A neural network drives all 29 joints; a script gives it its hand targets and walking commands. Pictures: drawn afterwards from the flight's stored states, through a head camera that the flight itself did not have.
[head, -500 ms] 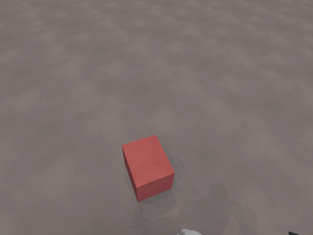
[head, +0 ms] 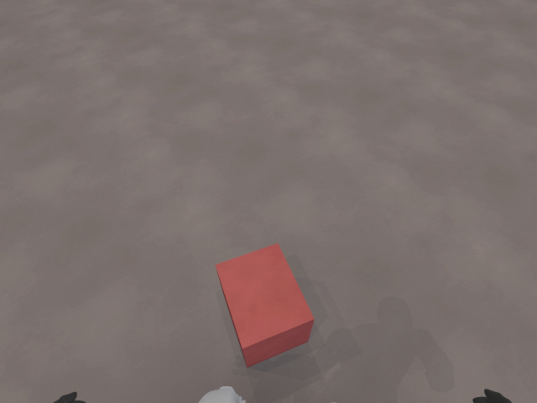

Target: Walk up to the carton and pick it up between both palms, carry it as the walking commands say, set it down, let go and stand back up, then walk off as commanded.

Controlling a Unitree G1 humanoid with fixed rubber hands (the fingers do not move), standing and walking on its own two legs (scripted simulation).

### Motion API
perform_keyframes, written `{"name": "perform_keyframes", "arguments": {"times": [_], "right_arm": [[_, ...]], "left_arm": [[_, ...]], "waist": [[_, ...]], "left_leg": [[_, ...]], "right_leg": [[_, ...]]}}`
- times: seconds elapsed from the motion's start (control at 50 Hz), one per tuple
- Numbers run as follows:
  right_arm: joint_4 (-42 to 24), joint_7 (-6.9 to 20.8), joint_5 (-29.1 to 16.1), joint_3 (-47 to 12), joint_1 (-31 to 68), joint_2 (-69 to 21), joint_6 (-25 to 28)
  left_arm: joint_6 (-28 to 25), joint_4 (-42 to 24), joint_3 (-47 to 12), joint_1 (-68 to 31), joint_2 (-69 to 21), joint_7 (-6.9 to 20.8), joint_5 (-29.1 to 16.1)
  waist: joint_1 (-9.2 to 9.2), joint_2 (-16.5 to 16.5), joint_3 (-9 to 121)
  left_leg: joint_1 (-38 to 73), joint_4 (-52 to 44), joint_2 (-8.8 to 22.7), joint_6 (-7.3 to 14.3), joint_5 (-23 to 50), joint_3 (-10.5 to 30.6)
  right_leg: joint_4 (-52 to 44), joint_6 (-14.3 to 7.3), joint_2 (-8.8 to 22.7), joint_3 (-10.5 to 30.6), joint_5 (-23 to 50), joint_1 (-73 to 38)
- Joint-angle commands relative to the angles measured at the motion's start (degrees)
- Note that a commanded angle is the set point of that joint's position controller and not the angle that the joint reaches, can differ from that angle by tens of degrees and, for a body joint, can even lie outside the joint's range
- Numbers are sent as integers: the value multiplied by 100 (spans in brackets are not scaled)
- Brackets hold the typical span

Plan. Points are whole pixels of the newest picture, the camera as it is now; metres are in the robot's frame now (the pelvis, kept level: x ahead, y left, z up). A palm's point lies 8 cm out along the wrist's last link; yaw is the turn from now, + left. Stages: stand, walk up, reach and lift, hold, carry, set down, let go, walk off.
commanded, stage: walk up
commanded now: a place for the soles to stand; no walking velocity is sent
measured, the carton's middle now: (262, 304) +0.51 +0.06 -0.62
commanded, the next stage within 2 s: none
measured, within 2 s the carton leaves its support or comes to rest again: neither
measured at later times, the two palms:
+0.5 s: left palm (58, 399) +0.14 +0.32 -0.06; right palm out of the picture +0.13 -0.33 -0.06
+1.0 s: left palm out of the picture +0.04 +0.24 -0.07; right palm out of the picture +0.18 -0.44 -0.06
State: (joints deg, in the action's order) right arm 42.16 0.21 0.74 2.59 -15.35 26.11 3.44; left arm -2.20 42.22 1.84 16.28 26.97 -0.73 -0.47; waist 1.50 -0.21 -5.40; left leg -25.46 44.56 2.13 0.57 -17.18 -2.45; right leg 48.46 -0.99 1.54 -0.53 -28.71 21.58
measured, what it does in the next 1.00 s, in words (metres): steps to the right: right foot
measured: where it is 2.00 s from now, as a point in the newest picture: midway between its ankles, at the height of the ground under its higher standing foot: outside the picture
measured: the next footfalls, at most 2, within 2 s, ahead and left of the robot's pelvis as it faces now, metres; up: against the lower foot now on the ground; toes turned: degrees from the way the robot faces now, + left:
right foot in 0.76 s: +0.15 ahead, -0.23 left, +0.00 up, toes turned +20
left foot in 1.02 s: +0.08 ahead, +0.02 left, +0.00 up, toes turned +21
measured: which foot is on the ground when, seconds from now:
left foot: down 0.00-0.76, up 0.78-1.00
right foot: down 0.00-0.48, up 0.50-0.74, down 0.76-1.00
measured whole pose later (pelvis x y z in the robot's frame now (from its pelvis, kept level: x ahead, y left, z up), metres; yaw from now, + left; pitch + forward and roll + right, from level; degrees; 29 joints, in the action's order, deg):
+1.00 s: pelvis +0.04 -0.11 +0.01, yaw +12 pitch -1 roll +1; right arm 48.6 -0.6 1.2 3.6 -16.3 27.3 2.6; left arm 0.2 44.7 4.3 14.7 27.1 1.9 1.7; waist 2.0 2.1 -4.1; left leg -21.5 43.0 -0.9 1.8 -24.4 -2.5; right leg 40.0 -1.1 4.3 -6.5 -20.6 17.8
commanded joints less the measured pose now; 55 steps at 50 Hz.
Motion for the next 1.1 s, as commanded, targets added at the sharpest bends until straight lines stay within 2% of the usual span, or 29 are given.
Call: {"name": "perform_keyframes", "arguments": {"times": [0.0,0.02,0.04,0.06,0.1,0.14,0.44,0.46,0.48,0.5,0.52,0.56,0.6,0.66,0.7,0.72,0.74,0.76,0.78,0.8,0.84,0.86,0.92,0.98,1.0,1.02,1.04,1.06,1.08], "right_arm": [[-170,-49,-51,281,408,1306,2],[-115,-30,-88,195,525,1095,-40],[-33,-22,-117,147,471,969,-73],[83,-19,-117,153,454,955,-84],[309,8,-92,158,567,1050,-53],[459,17,-85,101,768,1036,-26],[1532,45,-94,-67,1577,852,-110],[1662,-179,-46,303,-55,1709,-41],[1631,-322,-14,511,-534,2088,5],[1440,-441,-20,629,-626,2117,75],[1231,-516,-24,627,-423,1947,139],[907,-562,68,613,-169,1720,204],[670,-505,164,615,29,1685,196],[446,-401,230,617,132,1795,130],[319,-372,225,562,306,1781,50],[280,-372,255,476,245,1600,-2],[203,-396,237,353,30,1275,-38],[75,-437,97,228,72,936,-25],[234,-499,-35,352,96,1237,-72],[434,-456,-45,390,-303,1349,-62],[654,-331,3,423,-860,1446,-58],[640,-249,23,417,-777,1373,-52],[430,-69,40,342,-285,1022,-65],[427,-64,59,290,-382,909,10],[404,-90,105,307,-447,1007,55],[276,-108,138,412,-327,1526,92],[99,-106,60,467,-229,1822,94],[105,-99,48,448,-238,1614,75],[130,-118,42,385,-94,1474,49]], "left_arm": [[-37,51,214,444,781,-65,38],[-94,131,250,338,933,-51,130],[-143,115,280,-47,1176,-22,165],[-169,131,279,-354,1234,0,148],[-173,258,188,-554,1053,1,95],[-148,501,135,-503,910,2,63],[-38,1534,-29,-1468,743,53,35],[269,962,365,-1737,1152,330,432],[418,723,340,-1685,894,424,462],[518,506,369,-1678,814,476,503],[591,431,415,-1485,795,518,464],[631,270,533,-1190,841,603,432],[654,211,599,-988,809,686,413],[652,31,641,-893,777,683,364],[603,120,687,-316,824,607,321],[553,206,737,86,951,542,347],[487,193,783,454,1232,462,417],[431,-67,867,48,1911,407,401],[399,-176,808,-427,1772,366,342],[393,-232,770,-670,1564,339,312],[333,-282,689,-987,1355,285,263],[299,-238,660,-828,1288,268,267],[156,-102,640,-371,1409,218,241],[125,-107,500,-506,1292,205,149],[117,-65,406,-350,1047,197,134],[94,-169,306,-252,706,196,83],[126,-178,298,-367,813,146,72],[123,-86,313,-471,949,97,54],[86,-7,304,-344,887,70,6]], "waist": [[175,-656,708],[158,-452,560],[-54,-26,460],[-208,139,444],[-224,-239,535],[-97,-277,757],[-160,54,659],[-423,622,544],[-588,-308,584],[-551,-221,569],[-363,0,453],[-124,-20,448],[-62,-473,458],[-86,-1119,402],[207,-1243,474],[420,-786,488],[566,302,453],[545,1793,186],[241,898,19],[-1,753,54],[-287,727,69],[-172,815,54],[23,849,80],[-242,672,353],[-313,263,506],[-225,-982,666],[-265,-983,719],[-309,-453,616],[-189,-461,574]], "left_leg": [[300,-1365,1274,1021,1010,1722],[-10,-1079,922,631,657,1216],[174,-792,517,351,322,860],[570,-679,338,254,270,670],[1036,-968,501,338,485,825],[984,-1170,732,488,887,971],[1629,-2266,640,225,1014,603],[1914,-2384,973,590,26,1521],[2895,-2756,1763,1094,-384,2876],[2864,-2832,2230,1384,-580,3451],[2520,-2874,2212,1401,-491,3299],[1945,-2871,1798,1164,-507,2697],[1045,-2692,1316,1046,-400,1932],[-21,-2365,994,982,-947,1602],[-845,-2011,801,851,-1309,1445],[-1306,-1374,544,727,-1549,1300],[-1731,-128,94,548,-1826,930],[-2178,1299,-678,124,-2104,82],[-1659,1921,-250,82,-1622,895],[-1261,2077,-141,50,-1281,829],[-642,1671,81,-18,-950,485],[-432,1328,37,-11,-1064,291],[-56,378,-100,57,-1010,196],[1215,-1199,-366,268,-296,58],[1853,-1658,-241,387,-175,585],[2291,-2019,890,839,-414,2731],[1994,-2195,1702,1523,-358,3840],[1726,-2084,1642,1657,146,3559],[1465,-1926,1480,1570,785,3137]], "right_leg": [[-726,-120,58,47,555,-419],[-1362,-186,250,428,870,-533],[-1700,-373,541,1126,793,-79],[-1776,-492,710,1352,905,285],[-1620,-375,493,909,1085,419],[-1495,-249,293,557,1488,-117],[-2837,-115,498,645,1912,-851],[-1453,-94,6,-136,205,-112],[-329,-74,-55,78,-425,1303],[582,-22,307,607,-150,1764],[945,17,476,782,299,1818],[1067,60,585,854,444,1495],[746,92,362,475,260,735],[114,13,65,53,147,-96],[-657,-104,-147,-274,527,-1095],[-1165,-136,-261,-326,513,-1588],[-2241,-317,358,618,-425,-1702],[-3833,-810,2072,3254,-2573,-778],[-3845,-974,2100,3255,-2121,-298],[-3545,-1110,1849,2752,-1736,-175],[-3010,-1029,1468,1723,-997,-70],[-2919,-1052,1415,1405,-608,-65],[-2743,-1135,1644,1341,216,-272],[-1975,-908,1574,763,1225,-5],[-1278,-625,1440,444,1370,376],[-229,-116,732,-153,807,1361],[102,68,184,-192,-639,1440],[363,49,302,146,-604,1157],[206,28,309,139,-461,887]]}}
